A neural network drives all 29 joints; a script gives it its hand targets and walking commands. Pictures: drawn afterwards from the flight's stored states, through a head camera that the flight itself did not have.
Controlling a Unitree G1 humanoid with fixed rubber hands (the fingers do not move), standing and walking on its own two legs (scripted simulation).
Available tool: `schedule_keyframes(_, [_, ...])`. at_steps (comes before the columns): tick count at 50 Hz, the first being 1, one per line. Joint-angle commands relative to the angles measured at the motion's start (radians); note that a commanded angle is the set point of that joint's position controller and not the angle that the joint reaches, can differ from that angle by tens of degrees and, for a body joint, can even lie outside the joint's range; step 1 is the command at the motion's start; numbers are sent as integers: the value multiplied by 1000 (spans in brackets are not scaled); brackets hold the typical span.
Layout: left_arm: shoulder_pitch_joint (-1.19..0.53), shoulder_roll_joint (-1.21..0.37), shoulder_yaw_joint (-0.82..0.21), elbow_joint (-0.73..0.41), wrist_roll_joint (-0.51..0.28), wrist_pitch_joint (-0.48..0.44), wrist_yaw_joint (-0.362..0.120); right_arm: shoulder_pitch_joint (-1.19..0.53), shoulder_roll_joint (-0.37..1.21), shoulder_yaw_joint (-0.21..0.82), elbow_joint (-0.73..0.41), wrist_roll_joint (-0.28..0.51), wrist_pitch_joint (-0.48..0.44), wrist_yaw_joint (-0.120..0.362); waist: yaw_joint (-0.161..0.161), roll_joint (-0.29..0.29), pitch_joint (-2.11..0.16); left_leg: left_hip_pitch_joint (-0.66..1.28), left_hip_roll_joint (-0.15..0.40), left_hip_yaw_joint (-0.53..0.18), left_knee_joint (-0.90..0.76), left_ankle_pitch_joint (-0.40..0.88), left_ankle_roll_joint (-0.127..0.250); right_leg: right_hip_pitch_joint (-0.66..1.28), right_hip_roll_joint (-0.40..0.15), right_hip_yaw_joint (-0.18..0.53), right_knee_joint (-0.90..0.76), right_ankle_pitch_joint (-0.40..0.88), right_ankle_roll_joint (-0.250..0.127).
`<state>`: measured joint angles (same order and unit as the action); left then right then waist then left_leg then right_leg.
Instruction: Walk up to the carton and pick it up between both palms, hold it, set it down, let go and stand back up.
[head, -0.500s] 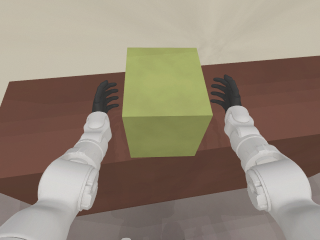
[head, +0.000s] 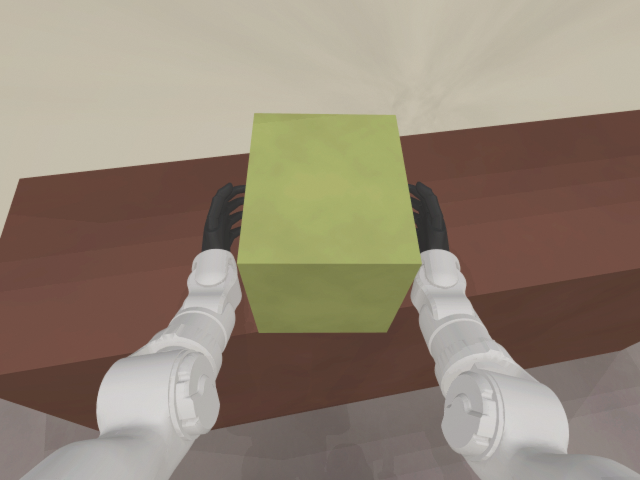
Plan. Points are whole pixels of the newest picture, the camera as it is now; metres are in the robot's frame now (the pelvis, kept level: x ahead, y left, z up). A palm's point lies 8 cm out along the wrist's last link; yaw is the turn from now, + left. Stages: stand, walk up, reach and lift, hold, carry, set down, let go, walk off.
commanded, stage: reach and lift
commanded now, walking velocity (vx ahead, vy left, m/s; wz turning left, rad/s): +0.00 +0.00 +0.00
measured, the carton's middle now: (324, 228) +0.44 +0.00 +0.02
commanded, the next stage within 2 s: none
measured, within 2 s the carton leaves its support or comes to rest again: leaves its support in 1.42 s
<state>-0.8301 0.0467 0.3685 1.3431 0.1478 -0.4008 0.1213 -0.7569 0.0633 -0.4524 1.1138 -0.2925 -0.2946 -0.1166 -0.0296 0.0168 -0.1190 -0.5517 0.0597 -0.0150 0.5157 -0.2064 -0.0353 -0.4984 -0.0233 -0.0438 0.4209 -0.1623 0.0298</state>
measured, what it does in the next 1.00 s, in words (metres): stands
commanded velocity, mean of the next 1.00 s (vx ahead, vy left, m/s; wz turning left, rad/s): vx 0.00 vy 0.00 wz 0.00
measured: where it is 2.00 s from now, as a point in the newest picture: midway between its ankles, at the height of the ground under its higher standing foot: outside the picture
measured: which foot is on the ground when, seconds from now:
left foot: down 0.00-1.00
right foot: down 0.00-1.00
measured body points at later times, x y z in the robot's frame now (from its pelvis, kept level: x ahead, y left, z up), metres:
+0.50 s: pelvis +0.01 -0.01 +0.01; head +0.07 +0.01 +0.46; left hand +0.41 +0.14 +0.02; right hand +0.40 -0.14 +0.04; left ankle +0.01 +0.13 -0.73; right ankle +0.01 -0.14 -0.73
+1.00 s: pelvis +0.02 -0.01 +0.01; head +0.08 +0.02 +0.46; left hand +0.42 +0.15 +0.03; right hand +0.41 -0.14 +0.04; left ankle +0.01 +0.13 -0.73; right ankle +0.01 -0.14 -0.73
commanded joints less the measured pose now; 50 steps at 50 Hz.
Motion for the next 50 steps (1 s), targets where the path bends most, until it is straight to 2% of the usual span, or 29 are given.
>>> schedule_keyframes(1, [-542, -558, -153, -99, 168, -48, -180, -537, 551, 209, -79, -184, -83, 183, 9, 14, -544, 226, -63, 98, -86, 291, -46, 440, 58, -46, 1, 383, -22])
schedule_keyframes(3, [-555, -561, -163, -131, 169, -46, -169, -532, 539, 186, -84, -198, -93, 187, 4, 30, -517, 254, -57, 100, -91, 315, -51, 428, 58, -51, -13, 385, -26])
schedule_keyframes(6, [-561, -574, -174, -162, 178, -38, -155, -531, 545, 159, -81, -238, -97, 196, 1, 21, -517, 291, -49, 109, -109, 286, -59, 379, 67, -65, -48, 293, -34])
schedule_keyframes(7, [-572, -582, -177, -193, 178, -33, -152, -525, 542, 147, -81, -248, -95, 194, -12, 9, -524, 293, -49, 108, -114, 282, -54, 398, 63, -56, -50, 296, -31])
schedule_keyframes(8, [-558, -578, -171, -193, 193, -21, -152, -501, 543, 133, -63, -256, -91, 192, -6, 21, -512, 302, -46, 112, -120, 300, -55, 406, 61, -58, -56, 294, -35])
schedule_keyframes(9, [-551, -585, -166, -204, 193, -10, -154, -496, 541, 119, -55, -259, -87, 189, -17, 15, -504, 315, -43, 114, -116, 324, -62, 425, 62, -61, -55, 315, -35])
schedule_keyframes(12, [-520, -580, -144, -215, 218, 11, -157, -499, 549, 128, -81, -275, -91, 189, 9, 6, -523, 278, -54, 134, -141, 292, -60, 494, 60, -58, -59, 336, -23])
schedule_keyframes(15, [-512, -580, -135, -230, 235, 25, -156, -510, 563, 136, -106, -263, -99, 185, 26, 19, -546, 249, -59, 139, -152, 303, -42, 539, 52, -47, -53, 384, -15])
schedule_keyframes(16, [-506, -588, -138, -250, 236, 27, -154, -489, 563, 142, -99, -268, -100, 183, 15, 12, -543, 248, -58, 139, -154, 312, -48, 554, 51, -48, -53, 405, -15])
schedule_keyframes(17, [-499, -587, -137, -248, 238, 33, -157, -490, 571, 139, -108, -265, -102, 182, 23, 3, -547, 248, -59, 144, -159, 307, -48, 550, 51, -48, -57, 405, -15])
schedule_keyframes(18, [-496, -594, -134, -249, 254, 38, -158, -492, 563, 132, -108, -271, -102, 181, 17, 24, -540, 248, -59, 145, -162, 298, -49, 553, 46, -44, -59, 414, -12])
schedule_keyframes(19, [-483, -585, -119, -249, 259, 45, -162, -488, 564, 132, -113, -278, -105, 181, 25, 6, -522, 236, -62, 144, -171, 280, -40, 562, 47, -41, -64, 399, -12])
schedule_keyframes(20, [-492, -600, -134, -266, 257, 50, -164, -486, 560, 124, -107, -275, -105, 180, 5, 21, -517, 252, -61, 148, -177, 278, -41, 559, 44, -45, -68, 402, -12])
schedule_keyframes(21, [-481, -595, -133, -263, 254, 50, -166, -488, 578, 140, -130, -276, -113, 178, 27, -1, -546, 242, -62, 152, -173, 298, -43, 573, 46, -50, -58, 425, -5])
schedule_keyframes(23, [-469, -612, -140, -262, 259, 55, -166, -485, 569, 140, -128, -280, -118, 177, 15, -6, -556, 246, -58, 148, -174, 295, -44, 591, 51, -56, -62, 432, -12])
schedule_keyframes(26, [-482, -596, -133, -284, 254, 55, -168, -494, 577, 151, -137, -272, -118, 173, 21, -7, -537, 218, -65, 147, -175, 284, -39, 604, 42, -41, -63, 455, -5])
schedule_keyframes(27, [-490, -600, -142, -306, 250, 53, -166, -476, 584, 144, -121, -274, -117, 171, 11, -2, -542, 230, -67, 147, -189, 279, -36, 609, 42, -48, -61, 459, -4])
schedule_keyframes(29, [-479, -595, -131, -294, 249, 61, -172, -489, 579, 144, -131, -275, -119, 168, 7, -26, -503, 218, -63, 148, -190, 277, -31, 626, 40, -51, -62, 482, 3])
schedule_keyframes(32, [-454, -595, -125, -303, 272, 76, -179, -476, 577, 150, -132, -272, -122, 169, 15, -23, -495, 252, -66, 149, -194, 285, -31, 616, 42, -53, -68, 481, 9])
schedule_keyframes(34, [-461, -603, -133, -313, 277, 82, -175, -461, 586, 148, -112, -269, -118, 168, 16, 5, -496, 255, -62, 149, -190, 298, -43, 607, 47, -59, -70, 465, 0])
schedule_keyframes(35, [-458, -607, -135, -321, 269, 83, -171, -473, 572, 149, -128, -257, -121, 168, 11, 1, -526, 270, -60, 144, -190, 307, -42, 608, 45, -55, -74, 465, -6])
schedule_keyframes(36, [-451, -602, -132, -318, 275, 86, -169, -473, 575, 152, -132, -258, -119, 166, 23, -15, -503, 270, -62, 152, -191, 307, -43, 596, 51, -62, -72, 462, 0])
schedule_keyframes(37, [-438, -607, -132, -309, 284, 92, -168, -485, 566, 156, -156, -255, -120, 165, 27, 3, -515, 276, -61, 148, -184, 323, -39, 600, 46, -55, -72, 474, -4])
schedule_keyframes(39, [-437, -621, -154, -316, 261, 91, -167, -487, 570, 184, -154, -240, -129, 166, 25, -7, -538, 298, -58, 142, -176, 370, -44, 590, 50, -63, -67, 503, -1])
schedule_keyframes(43, [-436, -647, -183, -345, 276, 86, -156, -468, 549, 176, -128, -233, -147, 166, 19, 40, -546, 370, -47, 138, -147, 469, -68, 504, 63, -74, -87, 476, -27])
schedule_keyframes(44, [-440, -651, -185, -345, 272, 87, -154, -470, 552, 179, -125, -231, -147, 167, 24, 40, -550, 362, -48, 140, -144, 475, -67, 500, 62, -71, -86, 478, -25])
schedule_keyframes(46, [-434, -659, -184, -340, 272, 94, -151, -477, 538, 172, -107, -232, -149, 165, 5, 39, -535, 400, -44, 135, -145, 483, -69, 491, 67, -79, -93, 469, -26])
schedule_keyframes(48, [-440, -664, -189, -352, 265, 92, -151, -476, 556, 179, -119, -236, -155, 164, 23, 28, -548, 394, -52, 140, -144, 460, -64, 479, 68, -78, -101, 441, -31])
schedule_keyframes(50, [-443, -662, -183, -350, 269, 92, -152, -481, 558, 172, -111, -244, -154, 162, 17, 17, -537, 360, -52, 135, -158, 424, -60, 516, 62, -68, -98, 457, -26])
